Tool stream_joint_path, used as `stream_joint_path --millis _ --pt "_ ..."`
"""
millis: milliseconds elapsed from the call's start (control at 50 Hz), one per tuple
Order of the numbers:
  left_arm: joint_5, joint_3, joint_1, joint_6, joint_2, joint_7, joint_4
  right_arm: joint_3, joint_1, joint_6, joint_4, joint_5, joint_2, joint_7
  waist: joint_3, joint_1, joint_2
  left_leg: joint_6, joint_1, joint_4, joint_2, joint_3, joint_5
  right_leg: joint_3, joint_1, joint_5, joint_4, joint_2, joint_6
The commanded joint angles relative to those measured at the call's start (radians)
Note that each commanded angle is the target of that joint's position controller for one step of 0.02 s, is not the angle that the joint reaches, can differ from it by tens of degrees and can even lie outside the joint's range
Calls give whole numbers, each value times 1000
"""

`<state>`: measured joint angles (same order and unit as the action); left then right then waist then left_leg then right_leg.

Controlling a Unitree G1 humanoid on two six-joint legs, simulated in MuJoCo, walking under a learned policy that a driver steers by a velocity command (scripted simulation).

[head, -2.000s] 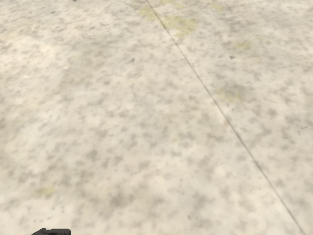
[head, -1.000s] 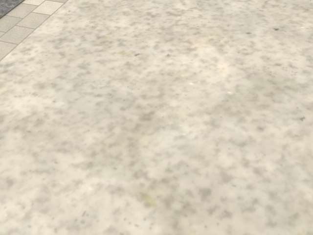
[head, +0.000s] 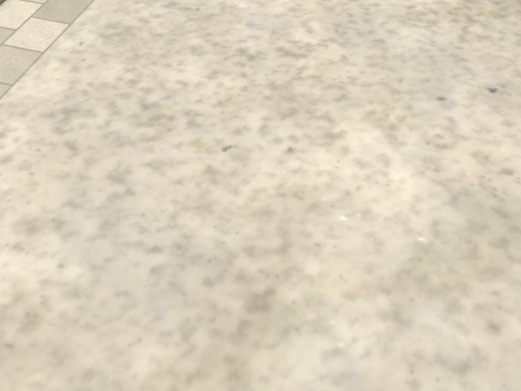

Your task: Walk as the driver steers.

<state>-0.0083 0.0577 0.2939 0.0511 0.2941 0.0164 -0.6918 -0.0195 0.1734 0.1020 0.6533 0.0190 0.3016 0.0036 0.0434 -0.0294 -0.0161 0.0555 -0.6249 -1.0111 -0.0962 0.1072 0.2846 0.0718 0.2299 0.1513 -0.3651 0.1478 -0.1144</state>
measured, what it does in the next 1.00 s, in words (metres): walks ahead, turning right: left foot, then right foot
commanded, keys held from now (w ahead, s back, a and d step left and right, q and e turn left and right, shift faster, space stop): w+e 0.56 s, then w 0.10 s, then no key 0.06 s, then q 0.28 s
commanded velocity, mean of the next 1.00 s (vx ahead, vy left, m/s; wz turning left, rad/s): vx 0.42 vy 0.00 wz -0.37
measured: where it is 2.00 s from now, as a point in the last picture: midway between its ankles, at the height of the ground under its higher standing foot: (314, 344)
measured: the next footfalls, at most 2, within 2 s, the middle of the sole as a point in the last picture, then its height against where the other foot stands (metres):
left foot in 0.20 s outside the picture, level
right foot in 0.74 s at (347, 374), level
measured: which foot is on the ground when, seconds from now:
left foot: up 0.00-0.18, down 0.20-0.72, up 0.74-1.00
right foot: down 0.00-0.22, up 0.24-0.72, down 0.74-1.00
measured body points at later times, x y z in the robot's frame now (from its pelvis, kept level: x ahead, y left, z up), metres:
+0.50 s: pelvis +0.28 +0.06 +0.00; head +0.30 +0.06 +0.45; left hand +0.53 +0.26 -0.09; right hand +0.23 -0.22 -0.11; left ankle +0.27 +0.18 -0.74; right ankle +0.32 -0.11 -0.66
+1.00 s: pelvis +0.48 -0.07 +0.00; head +0.51 -0.09 +0.45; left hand +0.70 +0.12 -0.10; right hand +0.47 -0.37 -0.12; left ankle +0.59 +0.06 -0.68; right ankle +0.47 -0.16 -0.74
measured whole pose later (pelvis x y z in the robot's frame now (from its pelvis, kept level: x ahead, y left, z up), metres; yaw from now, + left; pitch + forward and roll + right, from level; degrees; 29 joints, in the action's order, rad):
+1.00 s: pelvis +0.48 -0.07 +0.00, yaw -21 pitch +1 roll -1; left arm 0.03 0.04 0.17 0.05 0.24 0.01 -0.73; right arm -0.05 0.20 0.01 0.82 -0.01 0.31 0.02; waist 0.07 0.00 -0.04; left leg 0.08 -0.57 -0.94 -0.08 0.05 0.28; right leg -0.11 0.22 0.15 -0.35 0.03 -0.07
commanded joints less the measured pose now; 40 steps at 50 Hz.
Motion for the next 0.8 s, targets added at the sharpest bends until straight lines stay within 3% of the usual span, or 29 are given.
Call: stream_joint_path --millis 20,60,120,160,180,200,220,240,260,280,300,320,360,440,500,580,640,680,700,720,740,760,780,800 --pt "-10 48 -63 11 167 -20 78 -7 -15 0 -55 6 50 4 -30 17 57 38 132 226 33 -66 -202 158 155 -178 136 -198 -157" --pt "-14 51 -8 0 174 -25 60 -7 -92 6 -68 -7 53 -2 -50 -28 76 45 191 361 76 -68 -345 174 143 -97 112 -190 -122" --pt "-24 51 32 -13 169 -28 45 -25 -123 16 -78 -27 93 -10 -68 -34 107 30 219 467 90 -21 -334 270 49 25 38 -225 -90" --pt "-19 51 26 -16 161 -28 47 -45 -91 24 -70 -33 123 -12 -75 -3 133 -3 266 499 89 -10 -258 335 -1 62 -33 -252 -64" --pt "-15 47 18 -17 144 -27 50 -56 -34 27 -55 -33 134 -11 -86 34 139 -30 341 525 87 -21 -229 340 4 67 -84 -241 -42" --pt "-10 33 24 -14 100 -24 54 -71 52 32 -43 -25 159 -5 -132 79 123 -69 480 542 41 5 -191 305 43 76 -206 -199 -7" --pt "6 5 58 -10 17 -19 66 -86 188 32 -34 -11 214 3 -263 120 -32 -135 708 560 -151 200 -71 197 149 271 -508 -122 37" --pt "-30 -8 176 1 -5 -16 107 -107 252 14 9 -3 295 -5 -342 58 -376 -301 925 686 -352 704 228 81 481 472 -823 -43 82" --pt "-42 15 139 -2 109 -23 81 -91 212 11 -12 -16 200 -10 -251 94 -216 -280 859 745 -324 732 443 104 581 388 -939 -118 99" --pt "-31 31 32 -8 154 -25 94 -77 175 6 -17 -18 152 -6 -143 116 -133 -234 762 740 -275 551 349 80 598 297 -963 -145 104" --pt "-18 31 -11 -14 143 -27 101 -66 129 3 -20 -8 124 -6 -92 102 -65 -211 666 738 -226 406 176 64 563 226 -939 -179 110" --pt "-10 34 -36 -16 133 -24 112 -57 101 1 -12 -5 96 -4 -52 88 -77 -211 602 751 -188 305 55 67 544 180 -891 -203 114" --pt "-21 34 -26 -23 102 -13 115 -52 86 5 4 -4 75 1 -32 64 -124 -201 535 792 -144 171 -57 45 480 138 -843 -233 118" --pt "-14 21 -83 -35 56 -7 139 -68 105 12 47 -9 109 1 -9 65 -74 -239 545 839 -166 41 -225 30 529 69 -719 -246 137" --pt "-14 14 -135 -30 45 5 148 -73 98 4 70 -11 132 3 -4 77 -58 -231 576 845 -158 -63 -314 8 523 -63 -562 -248 138" --pt "-15 0 -264 -16 18 30 181 -77 143 -9 113 -24 158 6 35 122 -37 -210 599 847 -154 -164 -350 -60 460 -164 -365 -230 112" --pt "-17 -2 -313 -10 21 42 207 -82 186 -23 150 -41 177 -2 55 118 -35 -206 664 823 -183 -184 -458 -88 419 -87 -273 -200 68" --pt "-5 15 -273 -7 56 43 207 -89 174 -33 160 -50 207 0 17 67 -65 -189 704 706 -183 -212 -815 -130 306 -4 -228 -142 27" --pt "5 35 -168 -7 92 39 180 -90 162 -39 162 -51 217 5 -53 -1 -72 -165 701 561 -160 -239 -982 -151 156 -35 -180 -101 2" --pt "10 58 -29 -7 135 28 141 -83 158 -39 161 -51 204 9 -134 -77 -55 -126 605 374 -119 -272 -983 -144 -81 -191 -110 -84 -25" --pt "24 72 99 -17 207 5 116 -55 171 -28 131 -15 139 10 -271 -109 70 -78 333 70 -56 -265 -517 81 -432 -547 -187 -274 -81" --pt "46 58 59 -12 259 -1 133 -13 317 -14 131 -6 40 -11 -469 -9 283 -20 37 -288 113 -145 397 548 -690 -794 -147 -602 -295" --pt "37 47 89 -15 177 0 135 -44 248 -11 175 -36 159 -15 -541 -100 112 -19 72 -362 95 51 393 476 -621 -871 -139 -573 -292" --pt "31 36 29 -12 154 4 114 -49 168 -14 138 -72 164 -18 -376 -72 128 -20 -16 -341 59 23 344 296 -507 -852 -115 -534 -261"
